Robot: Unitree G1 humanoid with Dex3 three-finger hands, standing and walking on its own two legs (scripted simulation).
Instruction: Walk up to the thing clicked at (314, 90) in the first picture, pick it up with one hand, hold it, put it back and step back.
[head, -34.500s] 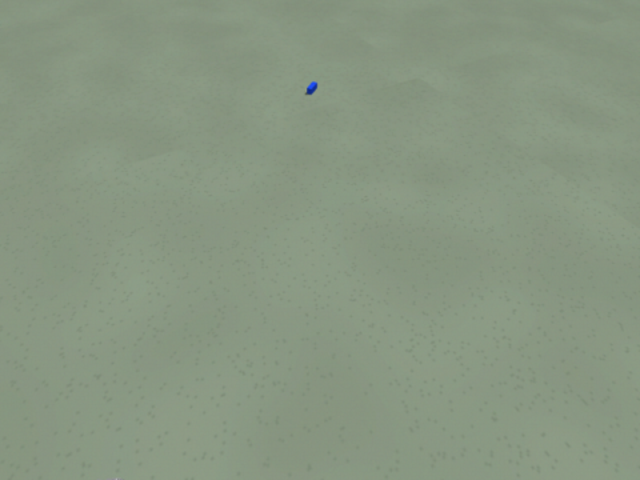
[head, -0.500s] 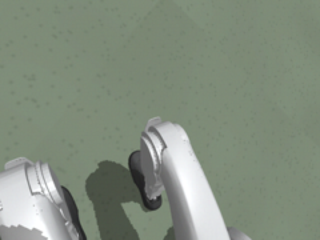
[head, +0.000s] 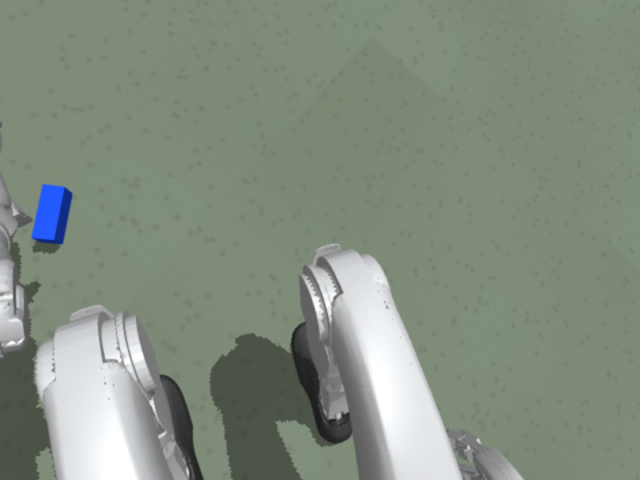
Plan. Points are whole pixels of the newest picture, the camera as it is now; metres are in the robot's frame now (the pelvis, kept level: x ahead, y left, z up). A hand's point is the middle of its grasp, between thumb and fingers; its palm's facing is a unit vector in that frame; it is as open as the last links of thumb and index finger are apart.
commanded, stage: home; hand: left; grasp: from above
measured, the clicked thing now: (52, 214) +0.50 +0.26 -0.31
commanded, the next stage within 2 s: none
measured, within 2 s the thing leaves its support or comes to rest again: neither
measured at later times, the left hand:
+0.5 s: hand out of the picture +0.40 +0.29 -0.09, palm faces -0.40 -0.18 -0.90, open 10.4 cm
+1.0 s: hand out of the picture +0.27 +0.24 +0.13, palm faces -0.18 -0.80 -0.57, open 7.5 cm
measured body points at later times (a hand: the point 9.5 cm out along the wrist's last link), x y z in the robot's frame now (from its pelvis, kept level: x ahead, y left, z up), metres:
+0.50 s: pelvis +0.00 +0.01 +0.05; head +0.21 +0.08 +0.44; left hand +0.42 +0.29 -0.04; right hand +0.12 -0.29 -0.05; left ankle +0.08 +0.13 -0.29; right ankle +0.11 -0.12 -0.29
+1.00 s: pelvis +0.02 +0.01 +0.22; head +0.15 +0.03 +0.65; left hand +0.28 +0.28 +0.17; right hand +0.24 -0.22 +0.12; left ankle +0.08 +0.13 -0.29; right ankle +0.11 -0.12 -0.29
